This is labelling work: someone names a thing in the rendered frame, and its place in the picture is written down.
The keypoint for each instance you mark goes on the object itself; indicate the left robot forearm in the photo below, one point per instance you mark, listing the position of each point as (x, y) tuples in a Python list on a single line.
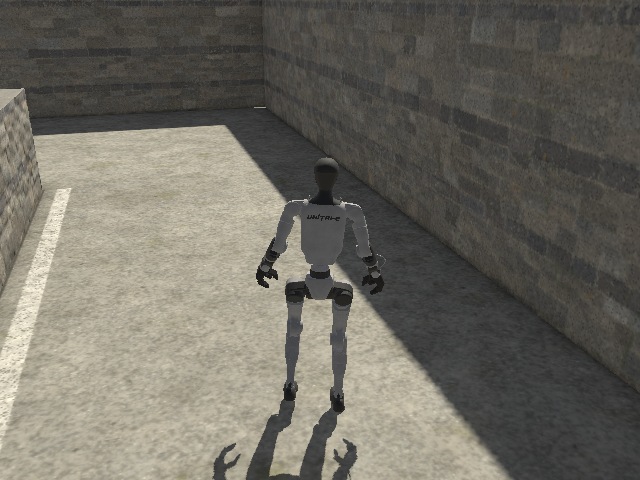
[(269, 258)]

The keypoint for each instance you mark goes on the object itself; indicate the right robot forearm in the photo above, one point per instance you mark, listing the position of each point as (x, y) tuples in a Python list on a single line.
[(372, 264)]

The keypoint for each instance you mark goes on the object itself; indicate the robot head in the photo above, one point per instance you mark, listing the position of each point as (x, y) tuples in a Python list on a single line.
[(326, 171)]

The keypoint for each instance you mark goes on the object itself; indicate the robot left hand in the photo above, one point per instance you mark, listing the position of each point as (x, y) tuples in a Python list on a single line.
[(260, 275)]

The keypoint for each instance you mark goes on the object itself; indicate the left robot foot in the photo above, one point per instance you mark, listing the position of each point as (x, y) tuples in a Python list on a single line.
[(289, 392)]

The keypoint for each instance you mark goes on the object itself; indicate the left robot upper arm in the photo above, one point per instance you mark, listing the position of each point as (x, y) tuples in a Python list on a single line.
[(291, 209)]

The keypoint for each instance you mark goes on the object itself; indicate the right robot upper arm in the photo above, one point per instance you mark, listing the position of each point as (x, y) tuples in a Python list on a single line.
[(355, 213)]

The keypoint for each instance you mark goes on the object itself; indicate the robot right hand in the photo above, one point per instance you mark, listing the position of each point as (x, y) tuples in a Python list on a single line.
[(370, 280)]

